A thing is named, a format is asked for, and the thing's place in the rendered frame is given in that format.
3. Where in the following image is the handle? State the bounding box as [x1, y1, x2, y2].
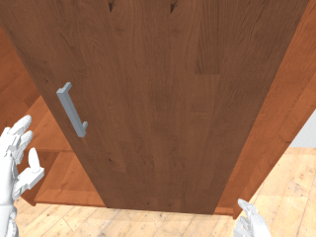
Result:
[56, 82, 88, 137]

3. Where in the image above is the wardrobe door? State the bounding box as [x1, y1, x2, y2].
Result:
[0, 0, 310, 215]
[217, 0, 316, 208]

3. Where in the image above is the left robot hand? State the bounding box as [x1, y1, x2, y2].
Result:
[0, 115, 44, 205]

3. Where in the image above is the left robot forearm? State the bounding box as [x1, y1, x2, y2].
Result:
[0, 203, 19, 237]

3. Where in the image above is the right robot hand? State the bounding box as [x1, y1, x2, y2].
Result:
[233, 198, 272, 237]

